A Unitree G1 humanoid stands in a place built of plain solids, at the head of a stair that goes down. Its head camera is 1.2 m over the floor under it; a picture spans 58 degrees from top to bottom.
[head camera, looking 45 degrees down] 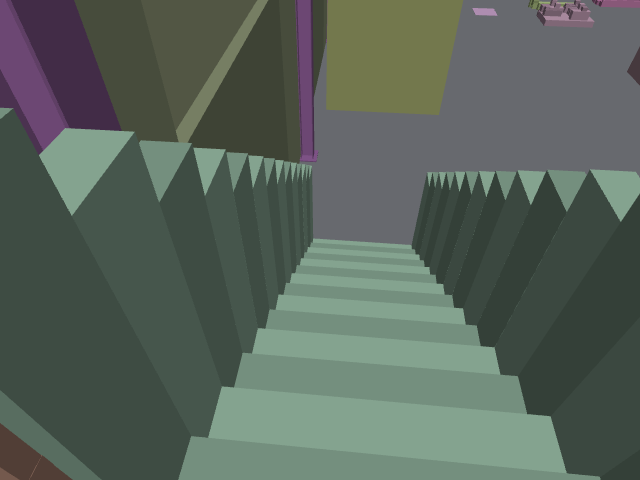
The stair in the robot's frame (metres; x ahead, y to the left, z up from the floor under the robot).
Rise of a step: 0.19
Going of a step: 0.26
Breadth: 1.27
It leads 5 degrees to the right of straight ahead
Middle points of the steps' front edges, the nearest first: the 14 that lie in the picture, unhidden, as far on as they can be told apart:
0.47 -0.21 -0.19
0.72 -0.23 -0.38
0.98 -0.26 -0.57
1.24 -0.28 -0.76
1.50 -0.31 -0.95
1.76 -0.33 -1.13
2.01 -0.36 -1.32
2.27 -0.38 -1.51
2.53 -0.40 -1.70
2.79 -0.43 -1.89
3.05 -0.45 -2.08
3.31 -0.48 -2.27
3.56 -0.50 -2.46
3.82 -0.53 -2.65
